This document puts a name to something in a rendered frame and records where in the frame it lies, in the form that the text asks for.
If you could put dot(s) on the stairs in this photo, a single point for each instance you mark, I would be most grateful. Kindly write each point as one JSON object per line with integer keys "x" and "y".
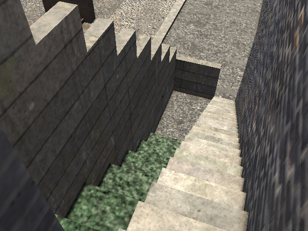
{"x": 202, "y": 187}

